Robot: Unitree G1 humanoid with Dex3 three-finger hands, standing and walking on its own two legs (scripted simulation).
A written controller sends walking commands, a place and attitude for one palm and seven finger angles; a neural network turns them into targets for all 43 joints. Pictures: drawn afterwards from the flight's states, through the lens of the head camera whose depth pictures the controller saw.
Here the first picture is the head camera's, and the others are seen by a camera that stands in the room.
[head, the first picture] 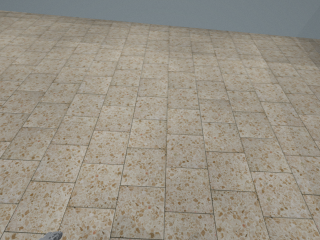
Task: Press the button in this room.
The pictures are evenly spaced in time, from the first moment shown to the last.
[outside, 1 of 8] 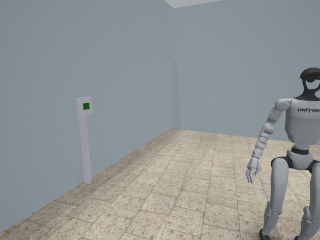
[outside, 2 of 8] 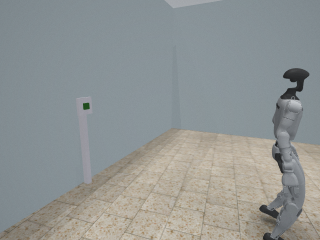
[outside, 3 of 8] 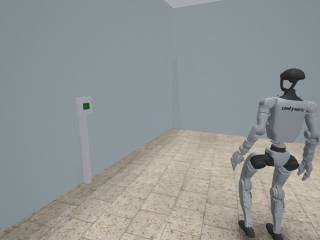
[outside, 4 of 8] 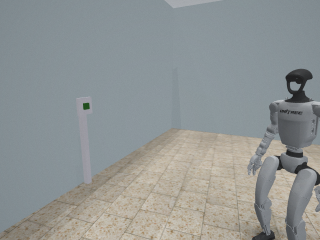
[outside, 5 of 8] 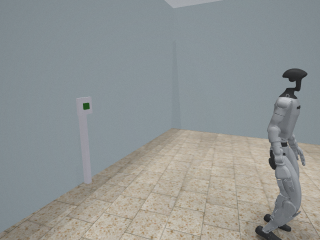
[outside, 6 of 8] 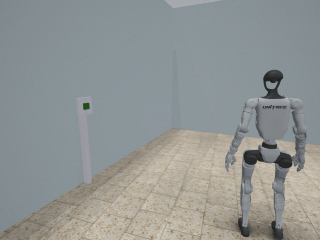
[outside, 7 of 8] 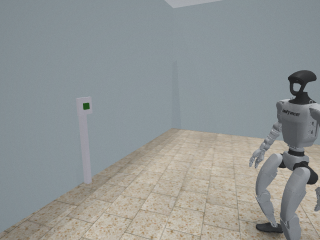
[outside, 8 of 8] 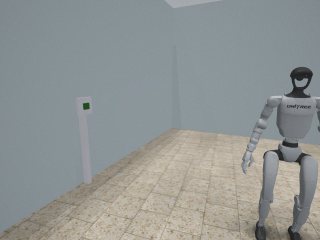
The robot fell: no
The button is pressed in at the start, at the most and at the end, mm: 0 0 0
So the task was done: no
